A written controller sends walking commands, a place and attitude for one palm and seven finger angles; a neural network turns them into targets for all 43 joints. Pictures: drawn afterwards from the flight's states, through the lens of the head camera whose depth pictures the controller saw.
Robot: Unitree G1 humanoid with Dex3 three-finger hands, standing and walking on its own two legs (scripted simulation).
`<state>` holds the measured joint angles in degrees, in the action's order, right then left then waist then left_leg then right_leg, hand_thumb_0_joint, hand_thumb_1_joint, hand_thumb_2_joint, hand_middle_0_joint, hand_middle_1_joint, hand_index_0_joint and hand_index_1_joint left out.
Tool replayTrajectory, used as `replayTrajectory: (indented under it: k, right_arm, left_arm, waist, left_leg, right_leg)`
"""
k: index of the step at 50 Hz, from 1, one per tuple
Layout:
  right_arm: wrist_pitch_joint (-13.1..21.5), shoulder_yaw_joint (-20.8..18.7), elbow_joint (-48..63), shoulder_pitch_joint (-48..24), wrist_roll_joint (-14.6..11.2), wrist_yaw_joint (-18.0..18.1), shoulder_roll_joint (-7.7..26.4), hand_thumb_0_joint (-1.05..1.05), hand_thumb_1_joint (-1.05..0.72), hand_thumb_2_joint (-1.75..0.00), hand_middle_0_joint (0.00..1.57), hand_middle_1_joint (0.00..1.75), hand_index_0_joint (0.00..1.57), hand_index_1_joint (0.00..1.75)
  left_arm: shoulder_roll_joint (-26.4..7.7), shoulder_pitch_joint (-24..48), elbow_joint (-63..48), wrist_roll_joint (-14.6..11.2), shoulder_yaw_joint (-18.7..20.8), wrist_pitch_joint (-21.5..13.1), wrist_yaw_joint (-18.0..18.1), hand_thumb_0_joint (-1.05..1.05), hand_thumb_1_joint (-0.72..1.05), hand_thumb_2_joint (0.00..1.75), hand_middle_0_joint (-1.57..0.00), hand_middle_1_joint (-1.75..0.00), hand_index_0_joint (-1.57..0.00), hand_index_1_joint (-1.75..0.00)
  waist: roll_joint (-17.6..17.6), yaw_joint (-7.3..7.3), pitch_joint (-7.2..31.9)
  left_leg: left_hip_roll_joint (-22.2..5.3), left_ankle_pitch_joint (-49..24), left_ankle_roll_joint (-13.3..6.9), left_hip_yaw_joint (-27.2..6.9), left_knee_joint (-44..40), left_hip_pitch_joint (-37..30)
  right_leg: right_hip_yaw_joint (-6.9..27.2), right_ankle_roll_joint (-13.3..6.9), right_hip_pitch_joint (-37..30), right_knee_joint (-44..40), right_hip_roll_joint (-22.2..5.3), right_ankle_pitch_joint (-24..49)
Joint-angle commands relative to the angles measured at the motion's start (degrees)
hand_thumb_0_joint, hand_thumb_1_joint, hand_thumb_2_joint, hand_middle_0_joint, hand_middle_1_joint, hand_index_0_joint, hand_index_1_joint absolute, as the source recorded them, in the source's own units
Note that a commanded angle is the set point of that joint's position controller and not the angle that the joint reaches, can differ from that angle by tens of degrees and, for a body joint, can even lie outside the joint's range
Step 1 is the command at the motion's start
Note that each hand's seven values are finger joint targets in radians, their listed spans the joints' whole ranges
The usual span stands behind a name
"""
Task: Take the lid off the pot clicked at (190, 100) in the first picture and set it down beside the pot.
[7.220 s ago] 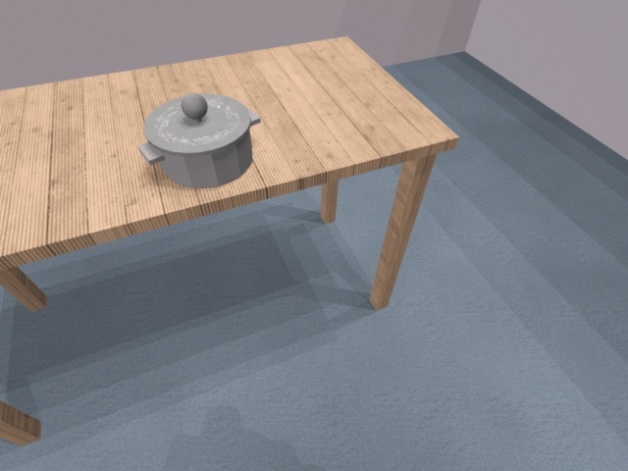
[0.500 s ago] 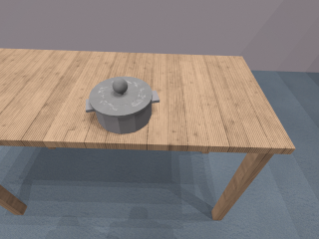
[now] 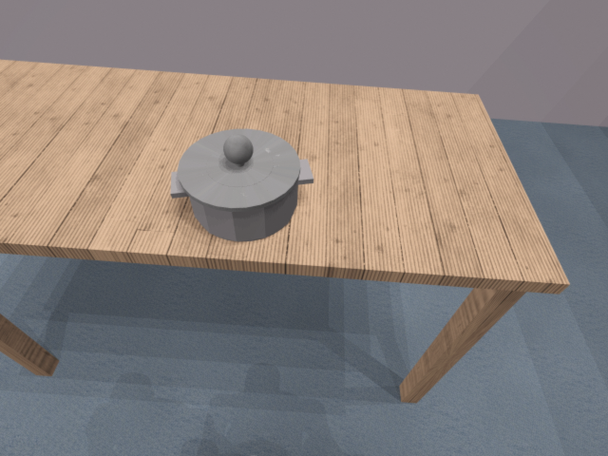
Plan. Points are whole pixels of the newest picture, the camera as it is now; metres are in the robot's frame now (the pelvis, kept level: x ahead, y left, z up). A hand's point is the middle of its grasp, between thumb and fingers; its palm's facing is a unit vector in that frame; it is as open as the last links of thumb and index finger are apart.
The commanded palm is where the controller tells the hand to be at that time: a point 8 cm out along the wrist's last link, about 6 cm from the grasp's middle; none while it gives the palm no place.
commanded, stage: look again from close up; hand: left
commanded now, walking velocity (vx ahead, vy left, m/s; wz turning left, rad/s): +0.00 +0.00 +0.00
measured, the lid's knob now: (238, 149) +0.52 +0.14 +0.12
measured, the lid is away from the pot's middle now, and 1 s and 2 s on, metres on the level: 0.00 0.00 0.00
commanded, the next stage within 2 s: lift the closed hand beside the body in 1.08 s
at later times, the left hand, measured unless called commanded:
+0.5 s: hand out of the picture +0.05 +0.15 -0.18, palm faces +0.00 -0.99 -0.14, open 7.4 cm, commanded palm none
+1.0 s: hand out of the picture +0.08 +0.16 -0.17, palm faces +0.00 -0.99 -0.17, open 7.4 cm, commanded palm none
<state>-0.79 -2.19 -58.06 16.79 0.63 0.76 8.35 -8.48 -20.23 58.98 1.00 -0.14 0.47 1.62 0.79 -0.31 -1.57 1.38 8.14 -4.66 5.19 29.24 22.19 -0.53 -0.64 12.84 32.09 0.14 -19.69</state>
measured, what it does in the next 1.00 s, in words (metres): shifts its weight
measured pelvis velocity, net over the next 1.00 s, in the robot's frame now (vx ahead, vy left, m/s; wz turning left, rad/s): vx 0.07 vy -0.01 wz -0.02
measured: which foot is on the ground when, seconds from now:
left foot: down 0.00-1.00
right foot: down 0.00-1.00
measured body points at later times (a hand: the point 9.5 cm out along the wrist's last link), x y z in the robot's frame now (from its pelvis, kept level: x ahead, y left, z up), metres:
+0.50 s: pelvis +0.05 -0.01 +0.01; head +0.08 +0.01 +0.45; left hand +0.05 +0.20 -0.16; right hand +0.06 -0.24 -0.14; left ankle +0.09 +0.07 -0.73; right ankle -0.03 -0.13 -0.73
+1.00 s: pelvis +0.07 -0.01 +0.01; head +0.11 +0.00 +0.45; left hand +0.08 +0.21 -0.16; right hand +0.09 -0.24 -0.15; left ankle +0.09 +0.07 -0.73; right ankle -0.03 -0.13 -0.73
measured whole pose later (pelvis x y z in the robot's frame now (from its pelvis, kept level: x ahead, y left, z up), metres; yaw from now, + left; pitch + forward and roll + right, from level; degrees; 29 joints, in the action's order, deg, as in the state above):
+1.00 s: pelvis +0.07 -0.01 +0.01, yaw -1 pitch +0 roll +1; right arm 1.2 -0.8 -62.9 13.0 0.0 1.6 8.3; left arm -9.1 -16.4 61.7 0.3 -0.3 -0.9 2.4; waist 2.5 0.3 -3.9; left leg 1.7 13.6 -3.4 5.9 27.3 13.9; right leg 0.6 -0.2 1.8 23.5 -0.2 -21.6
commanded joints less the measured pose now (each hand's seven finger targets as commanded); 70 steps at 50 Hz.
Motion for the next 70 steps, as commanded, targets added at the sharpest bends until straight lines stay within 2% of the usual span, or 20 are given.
replayTrajectory:
  k: [1,4,7,12,20,29,39,51,54,58,59,60,61,62,64,65,67,68,69,70]
  right_arm:
    - [1.4,-1.3,3.0,0.9,0.0,0.2,6.0,0.0,-0.9,-0.9,0.2,0.3,0.2,0.3]
    - [1.7,-1.0,2.4,1.6,-0.1,0.2,4.7,0.0,-0.9,-0.9,0.2,0.3,0.2,0.3]
    - [2.0,-0.8,1.8,2.1,-0.2,0.2,4.8,0.0,-0.9,-0.9,0.2,0.3,0.2,0.3]
    - [2.4,-0.4,0.9,1.0,-0.3,0.3,5.1,0.0,-0.9,-0.9,0.2,0.3,0.2,0.3]
    - [3.1,-0.2,-0.3,1.0,-0.4,0.7,5.5,0.0,-0.9,-0.9,0.2,0.3,0.2,0.3]
    - [3.1,0.1,-2.1,1.2,-0.5,1.1,5.3,0.0,-0.9,-0.9,0.2,0.3,0.2,0.3]
    - [2.9,0.3,-3.2,0.5,-0.6,1.2,5.5,0.0,-0.9,-0.9,0.2,0.3,0.2,0.3]
    - [2.8,0.5,-3.6,0.2,-0.6,1.2,6.0,0.0,-0.9,-0.9,0.2,0.3,0.2,0.3]
    - [2.8,0.6,-3.8,0.5,-0.6,1.3,5.7,0.0,-0.9,-0.9,0.2,0.3,0.2,0.3]
    - [2.7,0.7,-4.1,0.6,-0.6,1.3,5.6,0.0,-0.9,-0.9,0.2,0.3,0.2,0.3]
    - [3.0,1.6,-1.1,1.1,0.8,0.5,6.4,0.0,-0.9,-0.9,0.2,0.3,0.2,0.3]
    - [11.2,-0.9,14.0,-10.7,-3.7,-0.5,16.3,0.0,-0.9,-0.9,0.2,0.3,0.2,0.3]
    - [16.4,0.9,15.2,-3.2,-4.9,1.3,13.3,0.0,-0.9,-0.9,0.2,0.3,0.2,0.3]
    - [16.9,1.5,10.3,-4.0,-4.0,1.5,12.2,0.0,-0.9,-0.9,0.2,0.3,0.2,0.3]
    - [17.8,1.0,11.3,-5.3,-3.4,-0.7,11.7,0.0,-0.9,-0.9,0.2,0.3,0.2,0.3]
    - [17.7,1.4,13.5,-5.0,-2.5,-2.3,11.8,0.0,-0.9,-0.9,0.2,0.3,0.2,0.3]
    - [15.0,-1.1,16.7,-6.4,-1.8,-4.0,12.1,0.0,-0.9,-0.9,0.2,0.3,0.2,0.3]
    - [12.9,-2.2,17.8,-7.9,-1.6,-3.9,12.6,0.0,-0.9,-0.9,0.2,0.3,0.2,0.3]
    - [11.1,-2.9,19.3,-9.5,-1.5,-3.7,12.6,0.0,-0.9,-0.9,0.2,0.3,0.2,0.3]
    - [10.4,-2.9,22.0,-9.6,-1.0,-3.9,13.1,0.0,-0.9,-0.9,0.2,0.3,0.2,0.3]
  left_arm:
    - [-3.6,-6.9,-0.4,0.3,0.8,-1.1,0.6,0.0,0.9,0.9,-0.2,-0.3,-0.2,-0.3]
    - [-4.6,-4.3,-0.8,0.1,0.7,-1.8,0.5,0.0,0.9,0.9,-0.2,-0.3,-0.2,-0.3]
    - [-4.6,-2.4,-1.2,0.0,0.7,-2.0,0.6,0.0,0.9,0.9,-0.2,-0.3,-0.2,-0.3]
    - [-4.6,-3.8,0.0,0.0,0.6,-1.9,0.6,0.0,0.9,0.9,-0.2,-0.3,-0.2,-0.3]
    - [-4.6,-3.7,0.8,-0.1,0.8,-2.2,0.9,0.0,0.9,0.9,-0.2,-0.3,-0.2,-0.3]
    - [-5.1,-2.5,1.3,-0.4,0.9,-2.0,1.2,0.0,0.9,0.9,-0.2,-0.3,-0.2,-0.3]
    - [-5.6,-2.0,1.6,-0.4,0.9,-2.0,1.4,0.0,0.9,0.9,-0.2,-0.3,-0.2,-0.3]
    - [-5.2,-2.5,2.1,-0.4,0.8,-1.8,1.4,0.0,0.9,0.9,-0.2,-0.3,-0.2,-0.3]
    - [-5.3,-2.8,2.2,-0.5,0.8,-1.9,1.4,0.0,0.9,0.9,-0.2,-0.3,-0.2,-0.3]
    - [-4.7,-3.0,2.7,-0.4,0.6,-1.8,1.4,0.0,0.9,0.9,-0.2,-0.3,-0.2,-0.3]
    - [-9.5,0.9,0.2,-0.9,-0.1,-2.9,1.5,0.0,0.9,0.9,-0.2,-0.3,-0.2,-0.3]
    - [-20.3,33.2,-60.9,-8.4,4.0,-9.5,4.0,0.0,0.9,0.9,-0.24,-0.35,-0.24,-0.35]
    - [-13.1,12.9,-62.6,-6.6,-1.7,-6.0,6.1,0.0,0.9,0.9,-0.29,-0.4,-0.29,-0.4]
    - [-9.0,7.4,-53.2,-4.7,-0.8,-2.6,7.1,0.0,0.9,0.9,-0.33,-0.44,-0.33,-0.44]
    - [0.5,-10.0,-48.3,-2.6,-4.5,1.2,7.9,0.0,0.9,0.9,-0.42,-0.54,-0.42,-0.54]
    - [5.8,-10.8,-45.6,-1.0,-10.0,1.5,7.0,0.0,0.9,0.9,-0.46,-0.59,-0.46,-0.59]
    - [3.5,-12.2,-41.5,1.0,-7.7,0.7,5.2,0.0,0.9,0.9,-0.55,-0.68,-0.55,-0.68]
    - [-1.1,-17.2,-39.7,1.2,-1.9,0.2,4.7,0.0,0.9,0.9,-0.6,-0.73,-0.6,-0.73]
    - [-5.3,-23.2,-39.0,1.2,3.8,-0.5,4.5,0.0,0.9,0.9,-0.64,-0.78,-0.64,-0.78]
    - [-9.5,-23.8,-46.5,0.2,7.3,-2.1,4.1,0.0,0.9,0.9,-0.68,-0.83,-0.68,-0.83]
  waist:
    - [-1.4,-0.84,-1.8]
    - [3.3,0.5,-1.2]
    - [1.9,1.5,-1.5]
    - [-2.3,0.39,-2.9]
    - [-0.4,0.04,0.8]
    - [-0.5,-0.07,1.4]
    - [0.8,-0.1,-0.1]
    - [-1.2,0.17,-0.3]
    - [1.0,0.03,-0.7]
    - [-0.8,0.26,-2.0]
    - [-8.4,1.61,-2.5]
    - [-12.0,-1.49,15.3]
    - [-16.9,1.37,20.8]
    - [-13.2,0.03,18.1]
    - [-6.8,-1.13,12.8]
    - [-1.5,0.69,6.9]
    - [6.5,0.95,0.1]
    - [10.3,0.31,-1.3]
    - [11.2,-1.63,-1.0]
    - [10.8,-2.13,3.5]
  left_leg:
    - [-8.3,21.9,0.6,-13.4,-12.6,-3.1]
    - [-6.6,12.6,1.6,-9.9,-7.1,-8.1]
    - [-6.4,9.1,2.1,-9.0,-5.8,-9.8]
    - [-7.5,8.8,1.4,-10.5,-8.0,-8.2]
    - [-7.9,-3.6,0.9,-9.3,-5.2,-11.9]
    - [-8.4,-12.3,0.7,-9.1,-4.3,-15.0]
    - [-8.0,-13.9,1.0,-8.4,-4.0,-15.7]
    - [-8.0,-13.9,1.1,-8.3,-5.0,-17.5]
    - [-8.1,-14.0,0.9,-8.5,-5.0,-17.3]
    - [-7.9,-11.2,1.1,-8.4,-6.2,-17.0]
    - [-4.0,-20.4,0.6,-11.0,-5.6,-19.8]
    - [-0.2,-19.1,3.6,-11.0,-4.4,-22.9]
    - [-3.8,-30.8,7.2,-8.5,-5.1,-32.6]
    - [-4.5,-34.3,8.2,-8.9,-6.4,-29.7]
    - [-4.1,-37.9,6.4,-10.3,-7.5,-30.7]
    - [-3.7,-32.7,5.2,-10.3,-6.7,-26.7]
    - [-3.2,-20.4,3.1,-10.2,-4.7,-17.8]
    - [-3.0,-14.8,2.5,-9.3,-3.9,-14.5]
    - [-2.7,-12.8,2.4,-8.0,-4.0,-12.5]
    - [-2.1,-12.1,2.6,-7.4,-3.5,-12.4]
  right_leg:
    - [4.4,-2.6,4.6,-8.4,-3.4,-5.2]
    - [8.0,-3.3,7.4,-12.8,-5.9,-4.4]
    - [8.5,-3.4,8.2,-12.7,-6.4,-2.7]
    - [6.4,-2.7,5.3,-11.0,-5.2,1.2]
    - [5.3,-2.0,0.1,-10.1,-5.7,11.1]
    - [4.0,-1.5,-2.3,-10.1,-5.6,13.8]
    - [4.2,-1.3,-3.8,-11.5,-6.3,16.9]
    - [4.0,-1.1,-3.8,-12.4,-6.5,15.3]
    - [3.9,-1.1,-4.2,-12.9,-6.3,15.6]
    - [3.8,-1.1,-3.3,-13.1,-6.4,13.2]
    - [3.9,-2.6,0.4,-7.3,-2.2,15.2]
    - [0.6,-1.0,1.3,-8.3,-1.2,12.7]
    - [-0.6,-2.8,-1.7,-7.9,0.2,17.0]
    - [-0.4,-2.4,-1.7,-6.7,0.0,15.1]
    - [-2.6,-1.6,1.2,-9.0,0.9,12.1]
    - [-3.7,-1.2,4.3,-9.9,0.8,12.4]
    - [-3.9,-0.6,7.8,-11.8,0.4,14.1]
    - [-4.1,-0.2,8.4,-12.4,0.4,14.4]
    - [-3.7,-0.4,5.9,-12.8,-0.1,15.9]
    - [-3.2,-0.1,3.7,-12.0,-0.4,15.9]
